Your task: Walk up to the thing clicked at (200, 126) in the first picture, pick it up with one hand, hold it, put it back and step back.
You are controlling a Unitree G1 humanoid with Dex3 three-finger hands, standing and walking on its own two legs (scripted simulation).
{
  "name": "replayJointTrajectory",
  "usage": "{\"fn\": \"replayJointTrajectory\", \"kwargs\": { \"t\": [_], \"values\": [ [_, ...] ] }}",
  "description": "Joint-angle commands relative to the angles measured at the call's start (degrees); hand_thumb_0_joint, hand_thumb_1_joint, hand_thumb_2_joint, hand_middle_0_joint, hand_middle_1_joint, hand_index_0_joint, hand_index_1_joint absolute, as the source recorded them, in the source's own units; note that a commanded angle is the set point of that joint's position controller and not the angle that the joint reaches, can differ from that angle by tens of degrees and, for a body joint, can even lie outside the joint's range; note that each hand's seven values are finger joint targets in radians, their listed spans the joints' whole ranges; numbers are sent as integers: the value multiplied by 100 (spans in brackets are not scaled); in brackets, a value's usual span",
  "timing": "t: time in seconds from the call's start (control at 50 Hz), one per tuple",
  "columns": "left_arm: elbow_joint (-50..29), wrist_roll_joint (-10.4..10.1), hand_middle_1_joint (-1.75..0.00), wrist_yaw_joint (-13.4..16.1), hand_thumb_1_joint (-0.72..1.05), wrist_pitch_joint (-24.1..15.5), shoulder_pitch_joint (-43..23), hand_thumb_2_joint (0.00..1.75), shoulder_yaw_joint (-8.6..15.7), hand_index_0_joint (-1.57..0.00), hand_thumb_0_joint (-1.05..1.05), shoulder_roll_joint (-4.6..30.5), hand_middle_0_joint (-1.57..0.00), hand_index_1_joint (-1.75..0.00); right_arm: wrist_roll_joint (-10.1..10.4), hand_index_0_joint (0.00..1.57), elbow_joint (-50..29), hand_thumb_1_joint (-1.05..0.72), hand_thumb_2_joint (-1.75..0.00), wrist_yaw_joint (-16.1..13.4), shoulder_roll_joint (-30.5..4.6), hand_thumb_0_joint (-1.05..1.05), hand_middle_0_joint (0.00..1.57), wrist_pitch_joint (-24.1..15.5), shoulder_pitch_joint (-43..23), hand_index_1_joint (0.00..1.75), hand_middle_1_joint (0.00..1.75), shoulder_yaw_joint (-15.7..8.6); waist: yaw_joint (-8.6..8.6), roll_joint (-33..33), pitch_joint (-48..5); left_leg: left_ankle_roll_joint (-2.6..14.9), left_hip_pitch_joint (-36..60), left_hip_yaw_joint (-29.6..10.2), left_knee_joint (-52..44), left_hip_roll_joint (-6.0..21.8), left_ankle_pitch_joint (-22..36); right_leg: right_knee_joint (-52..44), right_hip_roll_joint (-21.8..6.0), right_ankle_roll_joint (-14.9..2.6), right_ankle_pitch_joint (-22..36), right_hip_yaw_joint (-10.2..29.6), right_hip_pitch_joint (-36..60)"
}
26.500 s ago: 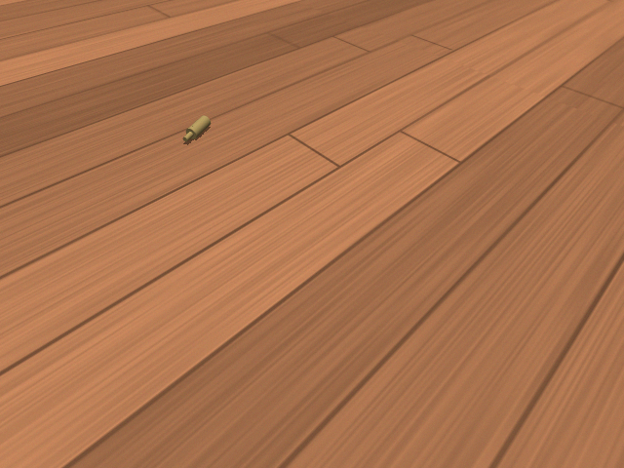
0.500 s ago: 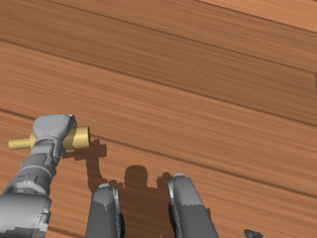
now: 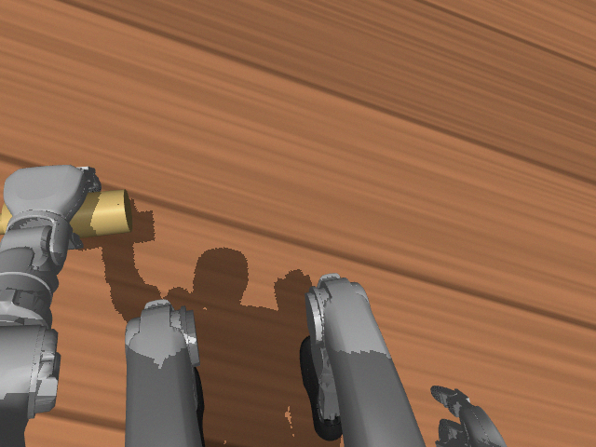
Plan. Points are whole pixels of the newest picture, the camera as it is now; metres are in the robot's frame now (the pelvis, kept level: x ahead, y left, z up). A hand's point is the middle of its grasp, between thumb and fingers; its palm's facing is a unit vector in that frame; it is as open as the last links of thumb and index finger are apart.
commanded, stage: crouch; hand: left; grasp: from above
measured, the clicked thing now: (50, 218) +0.46 +0.29 -0.19
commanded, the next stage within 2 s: lower in 0.62 s
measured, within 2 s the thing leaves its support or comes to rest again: neither
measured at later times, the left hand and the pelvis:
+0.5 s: hand (82, 221) +0.46 +0.26 -0.23, palm faces -0.45 -0.01 -0.89, open 9.4 cm; pelvis -0.01 +0.00 -0.06, yaw -2 degrees
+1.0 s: hand (92, 225) +0.46 +0.26 -0.28, palm faces -0.47 -0.03 -0.88, open 9.2 cm; pelvis -0.01 +0.00 -0.10, yaw -3 degrees
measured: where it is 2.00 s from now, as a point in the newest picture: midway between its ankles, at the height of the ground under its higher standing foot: (258, 420)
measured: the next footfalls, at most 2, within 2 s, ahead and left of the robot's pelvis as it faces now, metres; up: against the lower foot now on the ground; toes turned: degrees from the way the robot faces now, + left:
none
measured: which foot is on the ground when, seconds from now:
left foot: down 0.00-1.00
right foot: down 0.00-1.00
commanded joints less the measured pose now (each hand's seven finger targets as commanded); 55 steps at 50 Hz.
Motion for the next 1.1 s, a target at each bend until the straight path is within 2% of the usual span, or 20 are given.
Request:
{"fn": "replayJointTrajectory", "kwargs": {
  "t": [0.0, 0.06, 0.08, 0.1, 0.3, 0.34, 0.42, 0.46, 0.48, 0.64, 0.68, 0.7, 0.76, 0.8, 0.84, 0.9, 0.94, 1.0, 1.04, 1.08],
  "values": [
    [-917, 4, -57, 190, 73, -105, -2014, 68, 279, -109, 0, 1532, -108, -55, -33, 20, -36, -91, -90, -14, -1218, 0, 20, 27, 1366, 30, 30, -414, -151, 1018, -3992, 379, 2773, 585, -904, -96, 1506, -1159, 159, -431, 1757, -487, 1998],
    [-508, 33, -58, 173, 74, -113, -1741, 69, 280, -110, 0, 1527, -108, -56, -47, 20, -81, -91, -90, 39, -1220, 0, 20, 45, 1258, 30, 30, -385, -50, 1108, -3867, 367, 2579, 608, -793, -105, 1355, -1017, 158, -439, 1569, -475, 1843],
    [-629, 37, -59, 162, 74, -125, -1996, 70, 199, -110, 0, 1444, -108, -57, -53, 20, -97, -91, -90, 49, -1196, 0, 20, 59, 1241, 30, 30, -380, -134, 1133, -3910, 373, 2557, 600, -744, -98, 1304, -985, 184, -444, 1537, -493, 1788],
    [-722, 56, -59, 174, 75, -163, -2185, 69, 281, -110, 0, 1650, -109, -57, -46, 20, -74, -91, -90, 46, -1251, 0, 20, 58, 1249, 30, 30, -393, -136, 1165, -3918, 370, 2511, 579, -729, -97, 1221, -918, 182, -456, 1448, -515, 1691],
    [-326, 173, -56, 294, 74, -287, -2505, 64, 322, -109, 0, 1799, -108, -54, -99, 20, 27, -91, -90, 121, -1346, 0, 20, 58, 1251, 30, 30, -312, -180, 1458, -3749, 318, 2360, 510, -483, -99, 947, -443, 200, -518, 1158, -655, 1022],
    [-63, 230, -55, 336, 75, -279, -2502, 64, 310, -111, 0, 1754, -109, -53, -121, 20, 37, -91, -90, 130, -1365, 0, 20, 49, 1290, 30, 30, -279, -311, 1412, -3506, 329, 2210, 506, -400, -118, 818, -402, 177, -506, 1061, -669, 838],
    [51, 258, -55, 380, 73, -286, -2526, 61, 310, -109, 0, 1817, -107, -53, -146, 20, 83, -91, -90, 151, -1380, 0, 20, 10, 1312, 30, 30, -206, -318, 1415, -3560, 336, 2189, 512, -272, -123, 887, -288, 190, -500, 1136, -694, 820],
    [24, 263, -53, 418, 74, -298, -2761, 63, 414, -110, 0, 2058, -109, -52, -151, 20, 85, -91, -90, 143, -1429, 0, 20, 3, 1293, 30, 30, -196, -305, 1521, -3671, 334, 2138, 503, -214, -118, 852, -192, 185, -511, 1116, -696, 775],
    [350, 288, -54, 397, 75, -272, -2479, 62, 267, -111, 0, 1780, -109, -53, -177, 20, 89, -91, -91, 169, -1395, 0, 20, -5, 1340, 30, 30, -144, -391, 1416, -3470, 328, 2079, 488, -194, -131, 825, -183, 178, -502, 1098, -720, 715],
    [246, 252, -48, 410, 76, -312, -2737, 61, 392, -113, 0, 2142, -113, -48, -200, 20, 119, -91, -91, 175, -1476, 0, 20, -23, 1338, 30, 30, -65, -386, 1453, -3516, 372, 1719, 554, 84, -138, 831, -56, 226, -479, 1151, -730, 794],
    [240, 258, -48, 404, 77, -332, -2761, 58, 361, -113, 0, 2145, -113, -47, -205, 20, 106, -91, -90, 177, -1471, 0, 20, -17, 1327, 30, 30, -40, -407, 1491, -3508, 368, 1665, 545, 112, -138, 807, -19, 229, -478, 1130, -750, 804],
    [491, 270, -47, 385, 76, -303, -2443, 59, 266, -114, 0, 1933, -113, -47, -209, 20, 120, -92, -91, 187, -1436, 0, 20, -11, 1335, 30, 30, -13, -415, 1330, -3329, 365, 1638, 528, 114, -144, 803, -25, 238, -478, 1124, -770, 760],
    [356, 255, -44, 385, 75, -327, -2652, 58, 343, -114, 0, 2172, -114, -44, -205, 20, 106, -91, -90, 197, -1497, 0, 20, -10, 1318, 30, 30, 3, -413, 1415, -3442, 371, 1610, 520, 210, -135, 892, 68, 242, -472, 1214, -781, 777],
    [446, 232, -43, 397, 75, -372, -2659, 58, 254, -114, 0, 2028, -115, -43, -211, 20, 105, -91, -90, 201, -1503, 0, 20, 1, 1267, 30, 30, 35, -514, 1393, -3284, 367, 1535, 481, 271, -138, 881, 142, 252, -475, 1221, -810, 604],
    [654, 287, -41, 439, 75, -398, -2579, 56, 249, -115, 0, 2040, -115, -42, -244, 20, 104, -91, -90, 214, -1510, 0, 20, -19, 1283, 30, 30, 98, -538, 1417, -3032, 348, 1508, 458, 277, -146, 827, 186, 250, -483, 1158, -846, 512],
    [642, 366, -41, 538, 76, -490, -2677, 56, 308, -116, 0, 2224, -116, -42, -285, 20, 104, -91, -90, 229, -1534, 0, 20, -31, 1259, 30, 30, 153, -550, 1599, -3199, 336, 1518, 464, 412, -142, 940, 297, 278, -476, 1266, -863, 622],
    [475, 405, -42, 638, 80, -539, -2752, 58, 500, -118, 0, 2418, -119, -42, -326, 20, 117, -91, -90, 241, -1581, 0, 20, -48, 1297, 30, 30, 134, -549, 1605, -3225, 329, 1588, 431, 455, -141, 970, 380, 260, -479, 1267, -911, 501],
    [701, 450, -41, 717, 81, -554, -2721, 55, 403, -118, 0, 2294, -118, -41, -370, 20, 99, -91, -90, 271, -1622, 0, 20, -73, 1263, 30, 30, 155, -688, 1688, -3075, 327, 1561, 416, 497, -137, 898, 402, 283, -465, 1225, -949, 376],
    [771, 473, -41, 810, 79, -527, -2549, 55, 506, -117, 0, 2404, -118, -41, -394, 20, 100, -91, -90, 272, -1629, 0, 20, -87, 1233, 30, 30, 182, -565, 1779, -3177, 315, 1600, 428, 510, -153, 954, 438, 272, -469, 1266, -944, 434],
    [641, 482, -40, 858, 82, -505, -2655, 56, 480, -119, 0, 2377, -120, -41, -434, 20, 110, -91, -90, 296, -1629, 0, 20, -101, 1227, 30, 30, 186, -622, 1841, -3223, 315, 1646, 409, 529, -135, 942, 468, 295, -458, 1270, -967, 399]
  ]
}}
